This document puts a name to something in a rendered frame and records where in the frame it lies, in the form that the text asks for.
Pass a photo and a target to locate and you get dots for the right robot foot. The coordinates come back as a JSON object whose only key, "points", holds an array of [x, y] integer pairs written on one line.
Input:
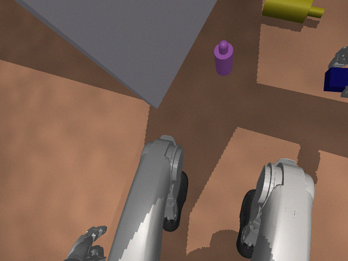
{"points": [[245, 250]]}

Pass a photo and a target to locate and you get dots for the left robot foot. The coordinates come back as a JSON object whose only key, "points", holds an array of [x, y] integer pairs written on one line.
{"points": [[172, 225]]}

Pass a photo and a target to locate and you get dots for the right robot hand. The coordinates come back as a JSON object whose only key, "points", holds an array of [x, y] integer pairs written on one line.
{"points": [[340, 60]]}

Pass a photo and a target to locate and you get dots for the left robot hand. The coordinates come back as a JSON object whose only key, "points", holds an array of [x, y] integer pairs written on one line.
{"points": [[83, 249]]}

